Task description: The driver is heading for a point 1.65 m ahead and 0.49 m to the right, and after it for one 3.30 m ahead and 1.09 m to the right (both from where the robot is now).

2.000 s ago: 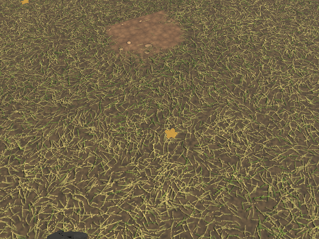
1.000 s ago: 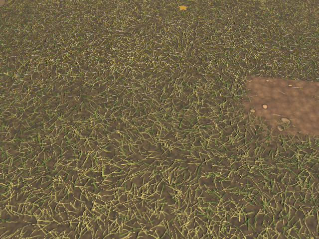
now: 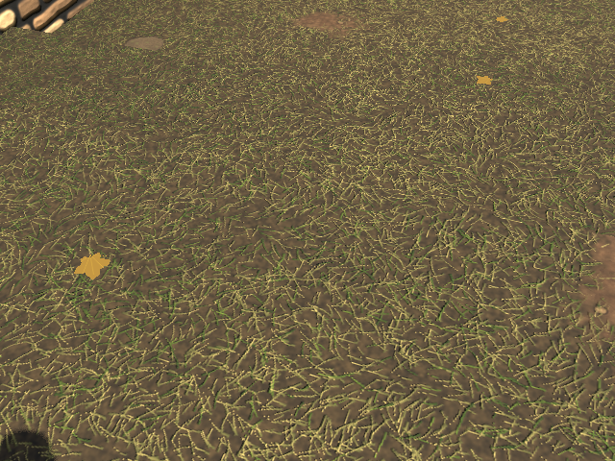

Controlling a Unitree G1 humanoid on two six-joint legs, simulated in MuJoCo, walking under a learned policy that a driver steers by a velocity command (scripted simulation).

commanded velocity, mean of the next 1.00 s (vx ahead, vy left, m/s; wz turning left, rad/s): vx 0.47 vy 0.00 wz -0.17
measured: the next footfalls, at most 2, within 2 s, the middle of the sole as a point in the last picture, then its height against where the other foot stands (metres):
left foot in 0.42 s outside the picture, level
right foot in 1.00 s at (375, 407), level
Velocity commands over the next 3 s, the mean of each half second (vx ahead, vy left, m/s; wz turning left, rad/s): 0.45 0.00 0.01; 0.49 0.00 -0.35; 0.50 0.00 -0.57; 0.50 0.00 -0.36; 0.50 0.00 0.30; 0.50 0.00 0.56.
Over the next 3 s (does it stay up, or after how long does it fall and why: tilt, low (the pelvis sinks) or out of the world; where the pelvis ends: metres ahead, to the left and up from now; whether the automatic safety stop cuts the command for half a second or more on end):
stays up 1.47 -0.40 -0.17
